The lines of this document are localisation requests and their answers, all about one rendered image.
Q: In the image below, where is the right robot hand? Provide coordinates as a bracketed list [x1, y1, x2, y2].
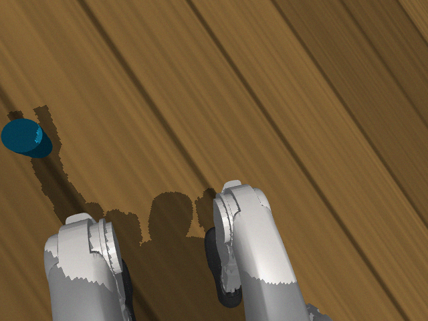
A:
[306, 304, 333, 321]

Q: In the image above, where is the left robot foot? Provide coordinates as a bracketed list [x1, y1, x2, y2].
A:
[121, 259, 136, 321]

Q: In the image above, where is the right robot foot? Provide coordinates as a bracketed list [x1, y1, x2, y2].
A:
[205, 227, 242, 308]

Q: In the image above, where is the cup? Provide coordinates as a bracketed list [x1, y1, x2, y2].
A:
[1, 118, 53, 158]

